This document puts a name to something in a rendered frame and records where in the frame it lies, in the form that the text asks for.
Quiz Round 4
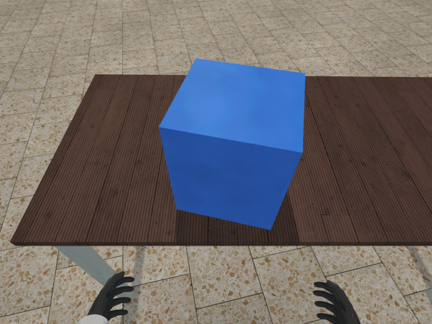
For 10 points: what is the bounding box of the carton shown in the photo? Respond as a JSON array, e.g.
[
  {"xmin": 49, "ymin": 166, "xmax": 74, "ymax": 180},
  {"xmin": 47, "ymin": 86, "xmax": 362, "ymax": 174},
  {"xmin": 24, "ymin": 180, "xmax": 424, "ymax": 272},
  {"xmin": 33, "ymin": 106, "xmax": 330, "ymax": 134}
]
[{"xmin": 159, "ymin": 58, "xmax": 305, "ymax": 230}]

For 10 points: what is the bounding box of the robot right hand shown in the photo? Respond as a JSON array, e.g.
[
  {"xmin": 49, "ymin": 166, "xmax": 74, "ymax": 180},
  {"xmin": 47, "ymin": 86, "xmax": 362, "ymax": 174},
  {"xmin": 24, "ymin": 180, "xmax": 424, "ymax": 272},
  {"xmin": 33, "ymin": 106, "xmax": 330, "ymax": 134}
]
[{"xmin": 313, "ymin": 280, "xmax": 360, "ymax": 324}]

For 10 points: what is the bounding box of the table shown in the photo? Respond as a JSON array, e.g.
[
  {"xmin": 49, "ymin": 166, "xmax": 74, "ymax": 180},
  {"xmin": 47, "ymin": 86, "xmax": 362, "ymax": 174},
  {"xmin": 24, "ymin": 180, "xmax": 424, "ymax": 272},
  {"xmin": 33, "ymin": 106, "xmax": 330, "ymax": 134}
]
[{"xmin": 10, "ymin": 74, "xmax": 432, "ymax": 302}]

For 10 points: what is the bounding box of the robot left hand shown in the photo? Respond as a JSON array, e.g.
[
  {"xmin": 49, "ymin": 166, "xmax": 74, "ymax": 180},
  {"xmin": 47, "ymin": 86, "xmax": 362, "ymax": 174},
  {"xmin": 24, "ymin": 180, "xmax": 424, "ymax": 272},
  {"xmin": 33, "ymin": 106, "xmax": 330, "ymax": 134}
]
[{"xmin": 87, "ymin": 271, "xmax": 134, "ymax": 321}]

